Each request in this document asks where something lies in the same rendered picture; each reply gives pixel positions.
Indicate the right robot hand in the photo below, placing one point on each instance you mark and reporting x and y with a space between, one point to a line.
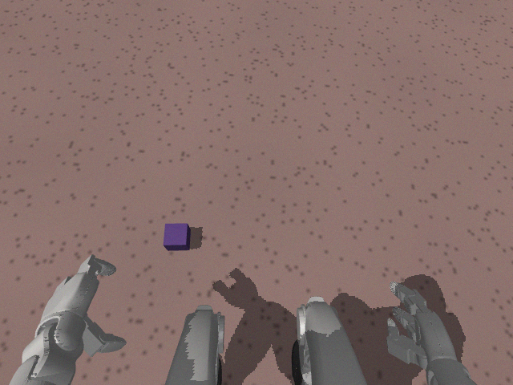
425 328

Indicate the left robot arm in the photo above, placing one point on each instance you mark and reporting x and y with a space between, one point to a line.
50 358

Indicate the right robot arm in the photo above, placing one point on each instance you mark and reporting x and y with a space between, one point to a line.
447 372

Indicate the left robot hand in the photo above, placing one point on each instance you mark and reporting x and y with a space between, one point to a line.
75 295

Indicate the cube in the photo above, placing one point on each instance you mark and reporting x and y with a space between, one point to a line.
177 237

